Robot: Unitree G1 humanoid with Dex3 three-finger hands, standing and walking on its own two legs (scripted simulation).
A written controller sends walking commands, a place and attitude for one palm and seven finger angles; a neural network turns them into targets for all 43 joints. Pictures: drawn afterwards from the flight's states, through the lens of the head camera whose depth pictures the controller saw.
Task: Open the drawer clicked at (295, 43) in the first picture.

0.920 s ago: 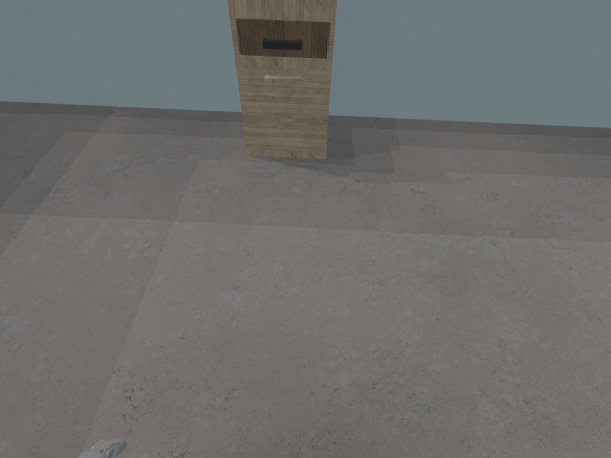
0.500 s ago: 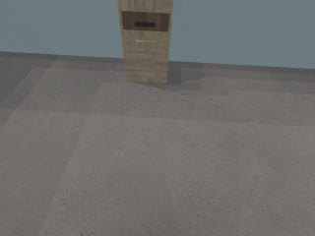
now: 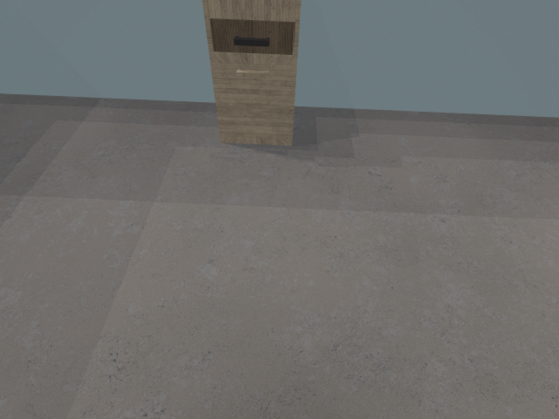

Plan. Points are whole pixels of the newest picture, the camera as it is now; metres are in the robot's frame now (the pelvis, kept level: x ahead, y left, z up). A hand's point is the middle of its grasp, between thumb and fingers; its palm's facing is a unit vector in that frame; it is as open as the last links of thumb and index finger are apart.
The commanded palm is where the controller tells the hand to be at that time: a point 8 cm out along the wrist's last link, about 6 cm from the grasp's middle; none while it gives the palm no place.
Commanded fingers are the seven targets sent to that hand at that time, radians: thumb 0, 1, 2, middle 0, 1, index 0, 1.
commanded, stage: look at it before walking up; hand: left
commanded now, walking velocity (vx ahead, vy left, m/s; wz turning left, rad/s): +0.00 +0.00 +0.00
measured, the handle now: (252, 40) +1.70 +0.22 -0.16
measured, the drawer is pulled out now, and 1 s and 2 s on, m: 0.00 0.00 0.00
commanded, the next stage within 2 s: walk to a spot facing it in 0.52 s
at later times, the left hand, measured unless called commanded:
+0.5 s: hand out of the picture +0.08 +0.25 -0.16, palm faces -0.04 -0.94 -0.33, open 7.4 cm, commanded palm none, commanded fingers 0.00 0.90 0.90 -0.20 -0.30 -0.20 -0.30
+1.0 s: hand out of the picture +0.03 +0.19 -0.20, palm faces +0.05 -0.99 -0.16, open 7.4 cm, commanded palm none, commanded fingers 0.00 0.90 0.90 -0.20 -0.30 -0.20 -0.30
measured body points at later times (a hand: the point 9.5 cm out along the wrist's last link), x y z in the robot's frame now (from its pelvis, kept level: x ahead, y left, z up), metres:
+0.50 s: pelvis +0.01 +0.00 +0.00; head +0.01 +0.00 +0.45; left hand +0.08 +0.29 -0.13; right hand +0.09 -0.30 -0.13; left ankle +0.01 +0.12 -0.74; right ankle +0.01 -0.12 -0.74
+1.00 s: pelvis +0.08 +0.02 -0.02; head +0.07 +0.03 +0.43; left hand +0.03 +0.25 -0.18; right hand +0.07 -0.23 -0.16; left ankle +0.01 +0.12 -0.74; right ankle +0.01 -0.12 -0.74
